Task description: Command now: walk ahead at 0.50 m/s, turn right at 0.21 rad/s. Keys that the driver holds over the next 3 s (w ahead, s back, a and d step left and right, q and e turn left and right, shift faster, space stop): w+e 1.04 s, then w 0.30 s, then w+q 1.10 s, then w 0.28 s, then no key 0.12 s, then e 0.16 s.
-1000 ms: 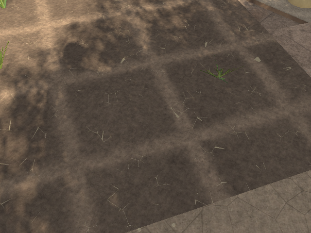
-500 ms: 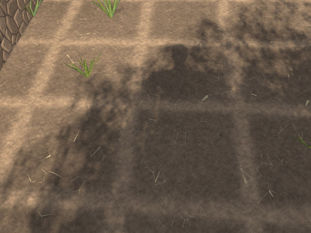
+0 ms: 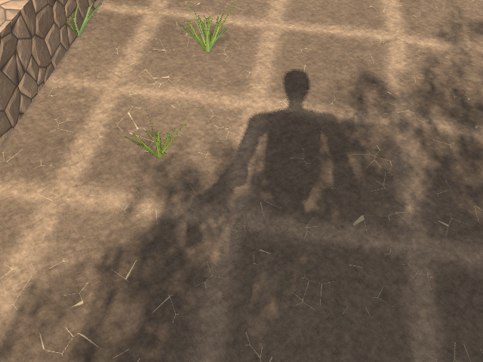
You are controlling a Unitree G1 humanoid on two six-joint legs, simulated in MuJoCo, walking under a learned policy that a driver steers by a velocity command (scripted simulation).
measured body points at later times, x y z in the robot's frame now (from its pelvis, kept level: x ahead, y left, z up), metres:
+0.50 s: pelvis +0.29 -0.09 +0.00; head +0.32 -0.10 +0.44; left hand +0.46 +0.16 -0.11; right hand +0.36 -0.39 -0.10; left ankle +0.32 +0.08 -0.66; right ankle +0.30 -0.15 -0.74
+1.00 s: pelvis +0.57 -0.12 +0.00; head +0.60 -0.13 +0.45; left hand +0.84 +0.03 -0.11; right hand +0.49 -0.41 -0.11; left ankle +0.63 -0.04 -0.74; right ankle +0.51 -0.25 -0.66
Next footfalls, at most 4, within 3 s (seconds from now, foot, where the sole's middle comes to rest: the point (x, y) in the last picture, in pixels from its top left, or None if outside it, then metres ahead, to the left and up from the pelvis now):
0.30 right None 0.34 -0.16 -0.78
0.78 left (260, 297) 0.67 -0.06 -0.78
1.30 right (385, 277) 0.73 -0.44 -0.78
1.82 left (358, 179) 1.12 -0.43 -0.78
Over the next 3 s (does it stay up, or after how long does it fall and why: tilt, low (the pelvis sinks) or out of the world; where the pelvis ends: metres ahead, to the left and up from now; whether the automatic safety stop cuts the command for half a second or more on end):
stays up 1.50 -0.57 0.00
